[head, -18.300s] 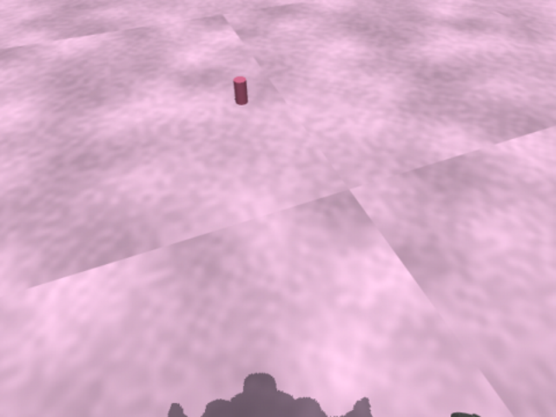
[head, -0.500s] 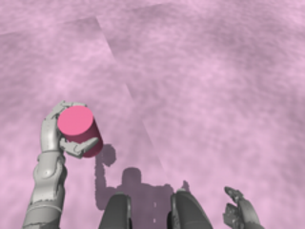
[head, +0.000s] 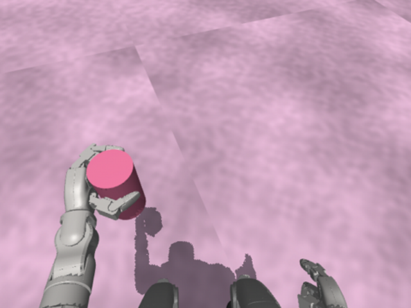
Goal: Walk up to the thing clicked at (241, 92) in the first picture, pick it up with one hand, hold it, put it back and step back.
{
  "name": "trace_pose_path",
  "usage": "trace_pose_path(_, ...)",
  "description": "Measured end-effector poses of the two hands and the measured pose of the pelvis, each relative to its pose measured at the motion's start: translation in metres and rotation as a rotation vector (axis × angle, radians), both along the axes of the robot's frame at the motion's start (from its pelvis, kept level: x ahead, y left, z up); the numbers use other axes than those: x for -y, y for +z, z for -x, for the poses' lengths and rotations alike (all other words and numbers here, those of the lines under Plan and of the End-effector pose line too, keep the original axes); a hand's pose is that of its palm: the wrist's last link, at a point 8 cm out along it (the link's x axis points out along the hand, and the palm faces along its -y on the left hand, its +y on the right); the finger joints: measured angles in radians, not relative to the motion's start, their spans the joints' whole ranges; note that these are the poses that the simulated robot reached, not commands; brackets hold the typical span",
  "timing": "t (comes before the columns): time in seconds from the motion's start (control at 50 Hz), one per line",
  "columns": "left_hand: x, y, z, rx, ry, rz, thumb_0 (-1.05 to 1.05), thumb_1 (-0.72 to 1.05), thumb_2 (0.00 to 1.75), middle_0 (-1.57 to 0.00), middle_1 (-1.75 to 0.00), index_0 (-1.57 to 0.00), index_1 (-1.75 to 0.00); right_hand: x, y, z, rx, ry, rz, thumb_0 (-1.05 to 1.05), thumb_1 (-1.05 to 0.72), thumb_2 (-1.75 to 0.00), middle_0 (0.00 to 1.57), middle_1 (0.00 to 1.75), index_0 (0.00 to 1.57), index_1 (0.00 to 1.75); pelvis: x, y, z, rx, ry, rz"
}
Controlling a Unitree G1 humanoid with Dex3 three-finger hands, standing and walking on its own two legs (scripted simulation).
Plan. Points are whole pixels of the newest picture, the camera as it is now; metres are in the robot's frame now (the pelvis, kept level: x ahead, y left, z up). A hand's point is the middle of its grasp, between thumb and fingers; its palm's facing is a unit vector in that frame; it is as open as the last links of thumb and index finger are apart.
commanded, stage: lift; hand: left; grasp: from the side
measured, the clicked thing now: (120, 187) +0.34 +0.17 +0.00
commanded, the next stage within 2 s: hold in 0.34 s
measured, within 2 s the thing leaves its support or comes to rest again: neither
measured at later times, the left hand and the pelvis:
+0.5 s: hand (115, 175) +0.34 +0.16 +0.05, palm faces +0.11 -0.99 -0.03, open 10.9 cm; pelvis +0.01 +0.00 +0.02, yaw +0 degrees
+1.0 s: hand (113, 176) +0.33 +0.16 +0.07, palm faces +0.12 -0.99 -0.03, open 10.9 cm; pelvis +0.00 -0.01 +0.03, yaw +0 degrees
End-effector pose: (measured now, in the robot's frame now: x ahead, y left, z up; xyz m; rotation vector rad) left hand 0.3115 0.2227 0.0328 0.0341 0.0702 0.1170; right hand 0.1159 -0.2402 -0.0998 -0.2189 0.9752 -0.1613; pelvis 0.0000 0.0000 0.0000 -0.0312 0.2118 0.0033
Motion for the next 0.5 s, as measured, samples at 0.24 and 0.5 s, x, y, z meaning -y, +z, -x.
trace_pose_path(0.24, 0.004, 0.013, 0.000, 0.009, 0.000, -0.001, -0.02, -0.50, 1.10, -0.64, -0.97, -0.69, -0.98, 0.006, 0.011, -0.006, 0.007, 0.000, 0.007, 0.00, -0.92, -0.91, 0.20, 0.30, 0.20, 0.30, 0.003, 0.011, -0.006, 0.033, 0.000, -0.005)
trace_pose_path(0.5, 0.008, 0.023, -0.001, 0.014, -0.001, 0.009, -0.02, -0.50, 1.10, -0.64, -0.97, -0.69, -0.98, 0.007, 0.018, -0.003, 0.006, -0.014, -0.001, 0.00, -0.92, -0.91, 0.20, 0.30, 0.20, 0.30, 0.003, 0.018, -0.007, 0.063, -0.003, -0.008)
